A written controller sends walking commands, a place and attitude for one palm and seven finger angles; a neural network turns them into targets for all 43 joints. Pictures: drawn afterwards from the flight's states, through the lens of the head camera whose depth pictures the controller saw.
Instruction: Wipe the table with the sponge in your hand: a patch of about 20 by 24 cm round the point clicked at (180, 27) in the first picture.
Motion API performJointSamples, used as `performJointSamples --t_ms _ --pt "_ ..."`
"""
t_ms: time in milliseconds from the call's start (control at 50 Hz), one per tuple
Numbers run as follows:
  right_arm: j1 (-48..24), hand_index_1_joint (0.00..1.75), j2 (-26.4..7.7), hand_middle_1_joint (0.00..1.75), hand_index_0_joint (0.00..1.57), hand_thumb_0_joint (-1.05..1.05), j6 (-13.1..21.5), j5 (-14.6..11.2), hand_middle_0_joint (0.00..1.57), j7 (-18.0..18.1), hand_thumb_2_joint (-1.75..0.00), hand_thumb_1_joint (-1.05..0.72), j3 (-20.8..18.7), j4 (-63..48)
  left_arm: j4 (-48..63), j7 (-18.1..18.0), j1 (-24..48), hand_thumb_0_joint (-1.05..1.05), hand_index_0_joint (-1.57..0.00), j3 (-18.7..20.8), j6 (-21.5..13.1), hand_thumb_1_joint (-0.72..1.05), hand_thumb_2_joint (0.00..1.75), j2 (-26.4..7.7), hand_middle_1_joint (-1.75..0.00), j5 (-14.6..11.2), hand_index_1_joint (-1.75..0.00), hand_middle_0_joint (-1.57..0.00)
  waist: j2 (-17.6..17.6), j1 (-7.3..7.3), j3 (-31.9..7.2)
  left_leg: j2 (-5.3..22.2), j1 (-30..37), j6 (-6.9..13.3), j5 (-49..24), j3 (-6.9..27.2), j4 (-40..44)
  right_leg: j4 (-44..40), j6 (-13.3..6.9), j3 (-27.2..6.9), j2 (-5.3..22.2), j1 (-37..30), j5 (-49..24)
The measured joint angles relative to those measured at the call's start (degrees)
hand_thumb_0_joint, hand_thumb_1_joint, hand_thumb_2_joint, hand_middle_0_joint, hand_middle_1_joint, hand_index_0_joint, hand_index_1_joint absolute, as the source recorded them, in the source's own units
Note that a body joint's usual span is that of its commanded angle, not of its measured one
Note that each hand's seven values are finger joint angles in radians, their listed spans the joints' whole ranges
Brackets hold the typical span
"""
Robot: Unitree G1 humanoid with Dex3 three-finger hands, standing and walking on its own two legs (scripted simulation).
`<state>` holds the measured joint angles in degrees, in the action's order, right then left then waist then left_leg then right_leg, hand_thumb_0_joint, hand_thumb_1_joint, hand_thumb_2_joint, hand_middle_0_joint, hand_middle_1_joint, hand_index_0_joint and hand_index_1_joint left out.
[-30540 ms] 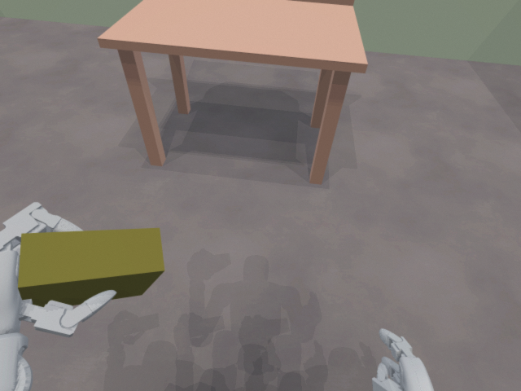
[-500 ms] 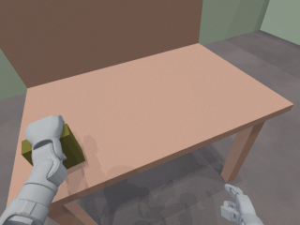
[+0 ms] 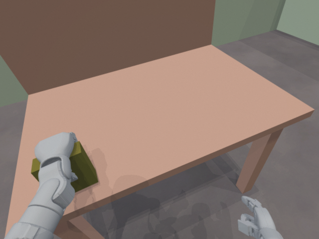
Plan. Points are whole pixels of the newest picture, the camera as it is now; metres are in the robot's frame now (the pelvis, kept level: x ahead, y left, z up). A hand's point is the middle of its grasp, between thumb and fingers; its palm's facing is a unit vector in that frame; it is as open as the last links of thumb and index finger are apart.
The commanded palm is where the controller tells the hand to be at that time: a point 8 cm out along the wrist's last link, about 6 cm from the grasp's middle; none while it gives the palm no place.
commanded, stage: move the sponge above the wiping area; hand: left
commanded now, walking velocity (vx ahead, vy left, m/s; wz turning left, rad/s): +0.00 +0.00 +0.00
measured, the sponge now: (71, 176) +0.27 +0.30 +0.00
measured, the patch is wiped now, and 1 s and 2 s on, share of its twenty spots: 0.00 0.00 0.05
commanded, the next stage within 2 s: lower the sponge onto the table in 0.78 s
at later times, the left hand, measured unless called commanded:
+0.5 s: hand (77, 161) +0.29 +0.27 +0.05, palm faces -0.16 -0.14 -0.98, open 9.6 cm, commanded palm +0.28 +0.27 +0.15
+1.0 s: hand (85, 159) +0.30 +0.24 +0.05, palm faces -0.06 -0.12 -0.99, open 9.5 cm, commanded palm +0.28 +0.27 +0.15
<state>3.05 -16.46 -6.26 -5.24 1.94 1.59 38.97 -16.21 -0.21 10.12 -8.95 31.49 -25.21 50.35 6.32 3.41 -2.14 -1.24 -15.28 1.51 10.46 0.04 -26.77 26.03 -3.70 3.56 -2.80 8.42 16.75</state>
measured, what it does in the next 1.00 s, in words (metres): stands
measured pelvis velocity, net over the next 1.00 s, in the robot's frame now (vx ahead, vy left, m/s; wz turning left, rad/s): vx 0.00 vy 0.00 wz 0.00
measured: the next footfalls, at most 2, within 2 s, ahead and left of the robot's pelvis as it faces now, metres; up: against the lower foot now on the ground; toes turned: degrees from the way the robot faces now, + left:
none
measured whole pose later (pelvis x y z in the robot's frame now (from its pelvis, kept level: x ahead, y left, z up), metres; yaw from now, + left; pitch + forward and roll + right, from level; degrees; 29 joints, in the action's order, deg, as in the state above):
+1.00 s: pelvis +0.00 +0.00 +0.00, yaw +0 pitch -1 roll +0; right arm 3.5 -15.1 -4.3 -3.4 2.6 1.3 38.3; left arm -10.5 -2.0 7.0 -10.9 18.0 -22.9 53.0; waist 5.0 4.3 -1.5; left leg -1.3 -15.0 1.7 11.2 0.0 -27.5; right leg 26.3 -3.7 3.4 -2.8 8.0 17.1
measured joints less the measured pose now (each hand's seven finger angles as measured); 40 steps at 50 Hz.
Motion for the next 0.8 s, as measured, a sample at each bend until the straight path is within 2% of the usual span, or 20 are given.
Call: performJointSamples --t_ms 40,80,120,160,200,260,340,380,400,440,500,560,600,660,700,740,800 --pt "0.0 0.3 0.0 0.3 0.2 0.02 0.9 0.4 0.2 0.5 -0.9 -0.9 -0.1 -0.7 1.8 1.6 -1.5 0.0 -0.79 -1.4 -3.7 -0.45 1.03 0.9 -1.39 0.1 -1.39 -0.79 -0.3 0.1 0.8 -0.2 0.1 0.1 0.1 0.3 -0.3 0.1 0.1 0.3 0.1 -0.3 0.1" --pt "0.1 0.3 0.3 0.3 0.2 0.02 2.1 1.1 0.2 1.1 -0.9 -0.9 -0.4 -1.0 4.6 1.2 -3.1 0.0 -0.79 -2.5 -8.6 -0.46 1.03 1.2 -1.39 1.8 -1.38 -0.79 -0.8 0.6 1.3 -0.2 0.2 0.2 0.2 0.3 -0.6 0.3 0.0 0.3 0.1 -0.4 0.3" --pt "0.2 0.3 0.8 0.3 0.2 0.02 3.0 1.8 0.19 1.5 -0.9 -0.9 -0.6 -0.8 7.0 -1.2 -3.9 0.0 -0.79 -2.3 -13.3 -0.46 1.03 1.0 -1.39 2.8 -1.38 -0.79 -1.3 1.32 1.5 -0.1 0.3 0.1 0.4 0.1 -0.8 0.7 -0.1 0.1 0.1 -0.4 0.4" --pt "0.1 0.3 1.4 0.3 0.2 0.02 3.4 2.0 0.19 1.4 -0.9 -0.9 -0.8 -0.2 7.6 -4.7 -3.2 0.0 -0.8 -1.4 -15.4 -0.46 1.03 1.0 -1.39 3.2 -1.38 -0.8 -1.6 1.91 1.3 -0.1 0.2 0.0 0.5 0.0 -0.9 1.0 -0.1 0.0 0.1 -0.1 0.5" --pt "-0.4 0.3 1.9 0.3 0.2 0.02 3.0 1.9 0.19 1.1 -0.9 -0.9 -0.6 0.6 6.7 -7.5 -1.4 0.0 -0.8 0.1 -14.4 -0.46 1.03 0.9 -1.39 2.8 -1.38 -0.8 -1.7 2.25 1.0 0.1 0.2 -0.2 0.4 -0.3 -0.7 1.0 -0.2 -0.3 0.0 0.0 0.4" --pt "-1.1 0.3 2.5 0.3 0.2 0.02 1.8 1.2 0.19 0.7 -0.9 -0.9 0.1 1.6 2.8 -9.1 2.4 0.0 -0.8 2.3 -9.6 -0.46 1.03 0.3 -1.39 1.4 -1.38 -0.8 -1.7 2.04 0.3 0.2 0.3 -0.3 0.0 -0.3 0.0 0.5 -0.2 -0.4 -0.1 0.1 0.1" --pt "-1.4 0.3 2.3 0.3 0.2 0.02 0.0 0.2 0.2 0.2 -0.9 -0.9 0.9 1.2 -3.0 -6.1 5.6 0.0 -0.79 2.4 -1.6 -0.46 1.03 -1.1 -1.39 1.0 -1.38 -0.79 -1.2 0.92 -0.2 0.2 0.0 -0.3 -0.5 -0.2 0.7 -0.3 -0.2 -0.2 -0.2 0.3 -0.4" --pt "-1.2 0.3 1.6 0.3 0.2 0.02 -0.5 -0.1 0.2 0.1 -0.9 -0.9 1.0 0.5 -4.5 -3.1 5.7 0.0 -0.79 1.0 0.7 -0.46 1.03 -1.1 -1.39 1.2 -1.38 -0.79 -0.7 0.37 0.0 0.1 -0.3 -0.2 -0.6 0.1 0.5 -0.5 -0.1 0.0 -0.1 0.3 -0.5" --pt "-1.0 0.3 1.3 0.3 0.2 0.02 -0.6 -0.1 0.2 0.1 -0.9 -0.9 0.9 0.2 -4.7 -1.5 5.4 0.0 -0.79 0.3 0.9 -0.46 1.03 -1.0 -1.39 1.2 -1.39 -0.79 -0.5 0.13 0.2 0.0 -0.5 -0.1 -0.5 0.2 0.4 -0.5 -0.1 0.2 -0.1 0.4 -0.5" --pt "-0.4 0.3 0.7 0.3 0.2 0.02 -0.2 0.1 0.2 0.2 -0.9 -0.9 0.7 -0.4 -3.8 1.1 3.8 0.0 -0.79 -0.6 -1.4 -0.46 1.03 -0.3 -1.4 0.9 -1.39 -0.79 -0.3 -0.2 0.5 -0.1 -0.7 0.1 -0.3 0.5 0.0 -0.5 0.1 0.5 0.0 0.3 -0.4" --pt "1.0 0.3 0.4 0.3 0.2 0.02 1.0 0.9 0.2 0.8 -0.9 -0.9 0.1 -0.8 0.8 2.3 -0.2 0.0 -0.79 -1.0 -8.6 -0.46 1.03 0.8 -1.4 0.8 -1.39 -0.79 -0.6 -0.07 1.1 -0.1 -0.4 0.3 0.2 0.4 -0.6 -0.4 0.2 0.3 0.0 -0.1 -0.2" --pt "2.1 0.3 0.8 0.3 0.2 0.02 2.1 1.9 0.2 1.1 -0.9 -0.9 -0.7 -0.3 5.2 -1.0 -3.1 0.0 -0.8 -0.7 -15.1 -0.46 1.03 1.0 -1.39 2.6 -1.38 -0.8 -1.4 0.67 1.0 0.0 0.0 0.2 0.7 -0.1 -0.8 0.1 0.1 -0.2 0.0 -0.2 0.2" --pt "2.3 0.3 1.1 0.3 0.2 0.02 2.3 2.2 0.19 0.9 -0.9 -0.9 -0.9 0.4 6.6 -4.4 -3.4 0.0 -0.8 0.3 -16.5 -0.46 1.03 0.9 -1.39 3.1 -1.38 -0.8 -1.7 1.2 0.9 0.1 0.1 0.1 0.9 -0.5 -0.9 0.5 0.0 -0.6 -0.1 -0.1 0.4" --pt "1.9 0.3 1.4 0.3 0.2 0.02 1.8 1.8 0.19 0.5 -0.9 -0.9 -1.0 1.4 5.4 -8.3 -1.2 0.0 -0.8 2.2 -13.8 -0.46 1.03 0.5 -1.39 2.1 -1.38 -0.8 -1.8 1.45 0.6 0.1 0.1 0.0 0.7 -0.6 -0.7 0.7 0.0 -0.7 -0.1 0.1 0.4" --pt "1.3 0.3 1.5 0.3 0.2 0.02 1.1 1.3 0.19 0.4 -0.9 -0.9 -0.7 1.9 3.3 -9.0 0.8 0.0 -0.8 3.6 -10.4 -0.46 1.03 -0.1 -1.39 1.2 -1.38 -0.8 -1.6 1.36 0.4 0.2 0.2 -0.1 0.4 -0.7 -0.2 0.3 0.0 -0.9 -0.1 0.2 0.1" --pt "0.7 0.3 1.5 0.3 0.2 0.02 0.4 0.8 0.19 0.2 -0.9 -0.9 -0.4 1.9 0.7 -8.4 2.7 0.0 -0.8 3.8 -6.3 -0.46 1.03 -0.8 -1.39 0.8 -1.38 -0.8 -1.3 1.03 0.1 0.2 0.0 -0.1 0.1 -0.6 0.2 0.0 0.0 -0.7 -0.1 0.3 -0.1" --pt "0.2 0.3 1.0 0.3 0.2 0.02 -0.3 0.1 0.19 -0.1 -0.9 -0.9 -0.1 1.3 -2.3 -5.2 4.0 0.0 -0.79 2.1 -1.0 -0.46 1.03 -1.0 -1.4 0.8 -1.38 -0.79 -0.6 0.5 -0.2 0.0 -0.4 0.0 -0.2 -0.2 0.4 -0.3 0.1 -0.3 0.0 0.5 -0.3"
